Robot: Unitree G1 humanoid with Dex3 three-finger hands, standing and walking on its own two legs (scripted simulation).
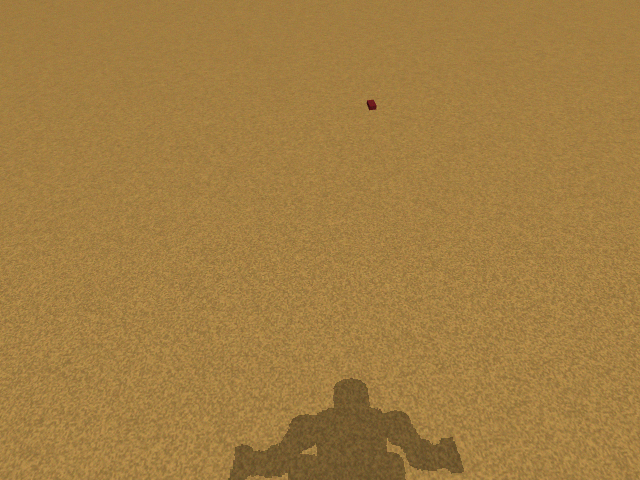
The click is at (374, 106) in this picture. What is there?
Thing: small brick
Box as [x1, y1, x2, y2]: [367, 100, 376, 109]
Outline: 367,100 367,105 369,109 375,109 376,105 374,101
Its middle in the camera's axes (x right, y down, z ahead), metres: +0.33 -0.82 +2.36
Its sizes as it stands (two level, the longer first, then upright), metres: 0.072 0.042 0.026
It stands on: the floor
